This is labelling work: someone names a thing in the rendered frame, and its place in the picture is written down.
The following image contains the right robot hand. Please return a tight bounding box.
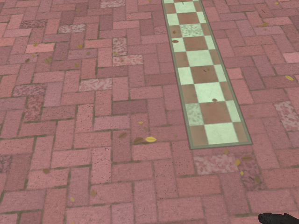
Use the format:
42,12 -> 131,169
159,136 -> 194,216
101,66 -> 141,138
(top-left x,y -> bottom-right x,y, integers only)
258,213 -> 299,224

